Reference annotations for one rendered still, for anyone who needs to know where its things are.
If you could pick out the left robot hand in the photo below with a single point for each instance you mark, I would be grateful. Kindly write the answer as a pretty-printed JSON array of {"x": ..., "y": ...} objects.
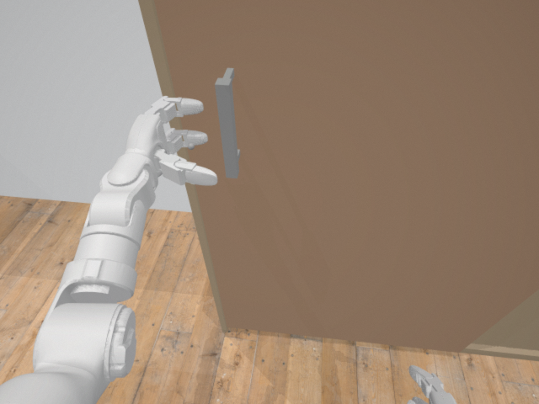
[{"x": 147, "y": 137}]

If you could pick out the left robot upper arm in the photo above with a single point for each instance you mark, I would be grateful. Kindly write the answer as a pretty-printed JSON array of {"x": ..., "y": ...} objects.
[{"x": 83, "y": 347}]

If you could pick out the right robot hand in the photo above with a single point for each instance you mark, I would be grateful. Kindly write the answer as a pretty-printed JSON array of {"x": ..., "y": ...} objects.
[{"x": 431, "y": 386}]

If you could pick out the robot left forearm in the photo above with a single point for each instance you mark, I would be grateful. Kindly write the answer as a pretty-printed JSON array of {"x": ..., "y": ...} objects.
[{"x": 103, "y": 270}]

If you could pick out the handle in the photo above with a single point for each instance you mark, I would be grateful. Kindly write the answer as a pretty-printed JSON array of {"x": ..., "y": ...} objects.
[{"x": 225, "y": 105}]

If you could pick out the wardrobe door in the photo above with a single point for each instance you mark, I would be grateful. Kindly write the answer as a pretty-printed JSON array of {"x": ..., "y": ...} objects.
[
  {"x": 388, "y": 185},
  {"x": 518, "y": 329}
]

